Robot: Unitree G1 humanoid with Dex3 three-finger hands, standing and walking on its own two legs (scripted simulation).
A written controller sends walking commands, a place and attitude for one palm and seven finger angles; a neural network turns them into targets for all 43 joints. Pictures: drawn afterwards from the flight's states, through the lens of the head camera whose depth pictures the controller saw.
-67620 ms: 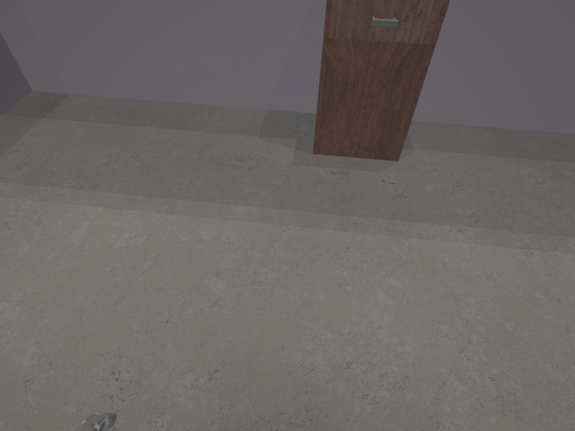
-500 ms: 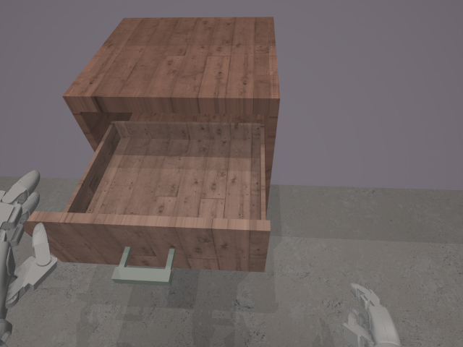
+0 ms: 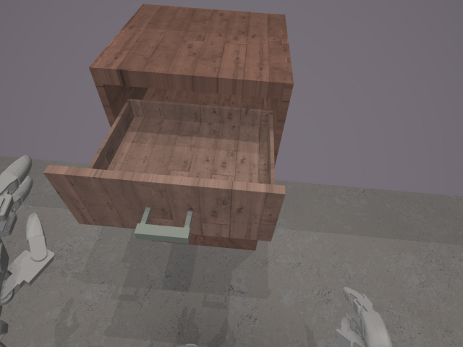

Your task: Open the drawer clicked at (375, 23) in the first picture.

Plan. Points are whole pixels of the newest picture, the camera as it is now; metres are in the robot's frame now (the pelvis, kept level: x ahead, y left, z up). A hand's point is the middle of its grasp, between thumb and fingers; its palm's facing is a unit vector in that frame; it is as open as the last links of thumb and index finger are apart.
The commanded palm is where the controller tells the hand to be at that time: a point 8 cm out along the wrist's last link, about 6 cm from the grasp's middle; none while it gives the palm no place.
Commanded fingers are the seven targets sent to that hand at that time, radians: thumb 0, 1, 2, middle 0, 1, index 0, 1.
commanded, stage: step back with the hand held close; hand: left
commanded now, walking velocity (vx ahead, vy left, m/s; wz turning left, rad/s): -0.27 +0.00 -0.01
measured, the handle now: (165, 224) +0.34 +0.16 -0.02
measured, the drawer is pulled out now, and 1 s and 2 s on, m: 0.30 0.30 0.30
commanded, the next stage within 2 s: stop stepping back and stand still in 0.52 s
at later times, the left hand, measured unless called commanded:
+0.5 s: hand (42, 320) +0.12 +0.20 +0.17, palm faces +0.29 -0.83 -0.48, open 7.4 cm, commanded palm +0.06 +0.25 +0.19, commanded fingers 0.00 0.90 0.90 -0.20 -0.30 -0.20 -0.30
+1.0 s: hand out of the picture -0.01 +0.17 +0.16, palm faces +0.37 -0.83 -0.42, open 7.4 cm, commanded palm -0.06 +0.21 +0.19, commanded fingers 0.00 0.90 0.90 -0.20 -0.30 -0.20 -0.30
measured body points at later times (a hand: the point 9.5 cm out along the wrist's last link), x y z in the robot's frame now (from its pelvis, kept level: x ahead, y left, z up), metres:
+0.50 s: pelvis -0.08 -0.03 +0.01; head -0.06 -0.02 +0.46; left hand +0.10 +0.25 +0.20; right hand +0.08 -0.27 -0.07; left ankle -0.07 +0.10 -0.70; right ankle -0.08 -0.12 -0.72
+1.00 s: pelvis -0.19 -0.06 +0.01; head -0.22 -0.07 +0.46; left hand -0.03 +0.22 +0.19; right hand -0.07 -0.32 -0.08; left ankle -0.21 +0.06 -0.71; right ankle -0.16 -0.14 -0.72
